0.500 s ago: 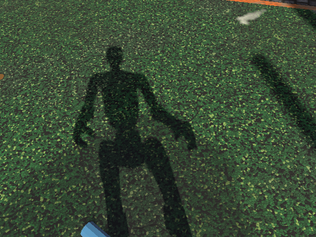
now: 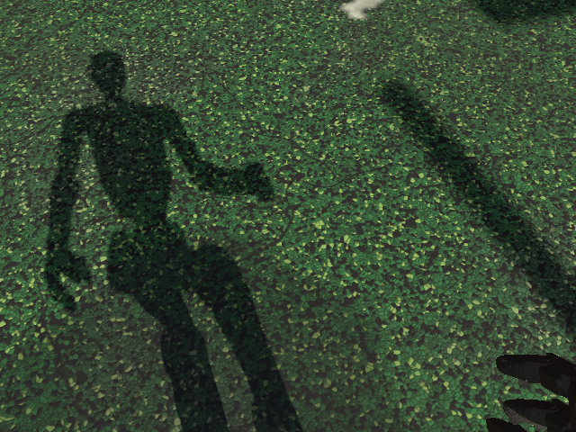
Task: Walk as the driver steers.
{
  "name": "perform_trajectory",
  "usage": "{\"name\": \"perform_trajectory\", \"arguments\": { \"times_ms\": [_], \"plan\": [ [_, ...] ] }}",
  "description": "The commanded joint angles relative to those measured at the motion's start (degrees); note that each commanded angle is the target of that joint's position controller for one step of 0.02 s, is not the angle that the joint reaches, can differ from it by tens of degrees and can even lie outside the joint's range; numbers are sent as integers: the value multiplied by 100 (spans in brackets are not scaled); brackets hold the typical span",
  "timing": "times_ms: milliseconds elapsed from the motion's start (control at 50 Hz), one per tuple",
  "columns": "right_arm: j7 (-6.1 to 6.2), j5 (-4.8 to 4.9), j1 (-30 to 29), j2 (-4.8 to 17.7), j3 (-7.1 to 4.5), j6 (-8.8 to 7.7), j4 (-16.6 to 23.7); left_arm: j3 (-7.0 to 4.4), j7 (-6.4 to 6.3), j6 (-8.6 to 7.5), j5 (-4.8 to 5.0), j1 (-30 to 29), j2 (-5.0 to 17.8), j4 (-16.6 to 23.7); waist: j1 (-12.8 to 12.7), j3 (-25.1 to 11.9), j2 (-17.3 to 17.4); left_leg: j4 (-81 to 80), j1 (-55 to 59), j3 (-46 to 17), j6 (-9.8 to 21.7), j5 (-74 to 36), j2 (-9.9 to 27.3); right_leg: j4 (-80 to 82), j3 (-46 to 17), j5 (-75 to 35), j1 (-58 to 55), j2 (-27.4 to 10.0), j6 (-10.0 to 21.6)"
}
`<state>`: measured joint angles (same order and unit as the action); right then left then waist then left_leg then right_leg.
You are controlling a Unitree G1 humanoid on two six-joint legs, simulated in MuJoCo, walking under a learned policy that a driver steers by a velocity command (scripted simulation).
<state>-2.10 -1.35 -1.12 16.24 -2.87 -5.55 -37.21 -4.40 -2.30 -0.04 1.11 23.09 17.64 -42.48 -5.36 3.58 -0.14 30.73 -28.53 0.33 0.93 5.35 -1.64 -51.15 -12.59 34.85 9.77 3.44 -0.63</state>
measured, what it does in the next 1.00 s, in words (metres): walks ahead, turning right: right foot, then left foot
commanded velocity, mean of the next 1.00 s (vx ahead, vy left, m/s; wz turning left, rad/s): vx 0.05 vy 0.00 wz -0.37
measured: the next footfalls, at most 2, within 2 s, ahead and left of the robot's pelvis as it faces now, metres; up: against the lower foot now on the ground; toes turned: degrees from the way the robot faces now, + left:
right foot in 0.40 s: +0.13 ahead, -0.14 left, +0.00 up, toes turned -17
left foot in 0.76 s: +0.19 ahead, +0.09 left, +0.00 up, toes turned -18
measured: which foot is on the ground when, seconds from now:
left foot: down 0.00-0.40, up 0.42-0.74, down 0.76-1.00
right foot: up 0.00-0.38, down 0.40-1.00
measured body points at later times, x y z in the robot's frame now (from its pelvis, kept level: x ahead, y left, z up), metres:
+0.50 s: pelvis +0.09 -0.03 +0.02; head +0.12 -0.08 +0.46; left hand +0.33 +0.19 -0.05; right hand +0.15 -0.35 -0.11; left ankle +0.10 +0.11 -0.65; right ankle +0.09 -0.13 -0.72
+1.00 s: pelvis +0.12 -0.02 +0.01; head +0.13 -0.02 +0.46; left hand +0.34 +0.19 -0.09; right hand +0.14 -0.32 -0.10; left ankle +0.15 +0.10 -0.72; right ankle +0.09 -0.13 -0.72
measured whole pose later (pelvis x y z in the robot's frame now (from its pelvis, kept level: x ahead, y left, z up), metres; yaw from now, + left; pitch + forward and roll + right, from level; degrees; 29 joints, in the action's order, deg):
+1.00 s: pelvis +0.12 -0.02 +0.01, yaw -21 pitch -1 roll +1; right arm 1.2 -0.4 7.9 15.1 -1.8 0.1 -48.0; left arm -3.3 -1.5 2.1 0.1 10.0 15.9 -42.7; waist -0.3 2.3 -1.1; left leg 30.4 -12.2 3.5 -0.2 17.5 1.3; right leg -32.7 -3.9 15.3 16.3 1.9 0.8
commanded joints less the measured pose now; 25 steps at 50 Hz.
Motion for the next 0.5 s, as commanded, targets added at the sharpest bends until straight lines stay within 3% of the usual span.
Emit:
{"name": "perform_trajectory", "arguments": {
  "times_ms": [20,40,60,100,140,200,320,360,380,400,420,440,460,480,500],
  "plan": [
    [108,62,1062,623,-218,181,260,-208,22,-4,119,405,999,461,678,-1986,978,-785,4035,-2486,1364,-1837,2410,-2713,303,-27,2762,-265,-317],
    [143,74,768,519,-170,247,207,-215,-27,68,90,58,982,510,601,-1413,524,-914,3226,-1827,1241,-1780,2095,-2519,524,-346,2691,-472,-384],
    [163,65,594,469,-154,287,158,-236,-58,143,33,-94,936,570,508,-1040,541,-1034,2551,-1415,1221,-1754,1903,-2328,595,-528,2533,-614,-423],
    [189,-26,391,568,-190,262,34,-181,-69,263,36,-31,587,625,325,-706,811,-1433,1575,-765,1219,-1624,1680,-1766,822,-743,1922,-714,-417],
    [213,-9,388,708,-250,227,-79,-116,-67,266,-14,-255,389,772,375,-706,820,-1571,1619,-548,1392,-2076,1843,-1171,924,-927,1934,-792,-411],
    [268,77,253,878,-305,311,-134,-86,34,258,-47,-550,402,926,413,-963,645,-1664,1772,-238,1426,-1893,1994,-356,989,-1674,1627,-899,-305],
    [225,231,285,1157,-374,507,-290,-153,257,345,-33,-1081,602,1209,524,-666,653,-1498,1877,179,1072,-486,2067,1016,1358,-1909,1105,-778,5],
    [217,320,325,1151,-371,562,-375,-208,280,341,-59,-1001,633,1204,398,-663,546,-981,1862,373,748,-137,1958,1905,1549,-2297,608,-581,213],
    [198,308,589,975,-320,580,-503,-269,237,329,-97,-853,761,1150,379,-697,292,-478,1571,532,464,164,1735,2354,1412,-2714,55,-485,384],
    [156,142,827,643,-212,586,-536,-409,137,303,-96,-613,1279,1168,420,-792,-959,961,772,1096,-52,1148,1133,2982,128,-4462,-729,-1358,763],
    [186,-14,596,513,-123,577,-213,-422,87,251,-216,-729,1672,1358,447,-818,-1960,2437,-672,935,-480,3276,302,3115,-1695,-5115,-968,-2610,1943],
    [214,88,275,837,-232,587,-241,-326,136,122,-284,-629,1311,1319,120,-1101,-1128,3410,-753,77,-482,3353,358,3097,-1477,-5329,-795,-2563,2202],
    [213,206,336,861,-253,611,-259,-244,151,24,-275,-779,1139,1240,274,-1050,-939,3608,-776,-91,-411,2956,463,3019,-885,-5292,-706,-2284,1938],
    [242,214,502,824,-263,624,-399,-213,148,-21,-198,-1070,997,1219,417,-1039,-676,3479,-732,-173,-384,2570,558,2981,-498,-4920,-678,-1970,1604],
    [273,160,521,868,-278,636,-453,-154,130,-20,-130,-1331,855,1217,483,-987,-638,3335,-686,-182,-421,2237,591,2963,-308,-4901,-596,-1848,1426]
  ]
}}
Velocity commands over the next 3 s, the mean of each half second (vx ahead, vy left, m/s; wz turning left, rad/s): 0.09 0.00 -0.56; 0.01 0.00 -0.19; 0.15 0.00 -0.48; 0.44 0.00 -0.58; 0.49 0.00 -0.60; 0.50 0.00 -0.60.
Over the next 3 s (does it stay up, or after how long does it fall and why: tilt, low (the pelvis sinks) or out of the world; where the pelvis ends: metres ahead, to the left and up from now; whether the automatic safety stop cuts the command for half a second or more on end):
stays up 0.62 -0.72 0.03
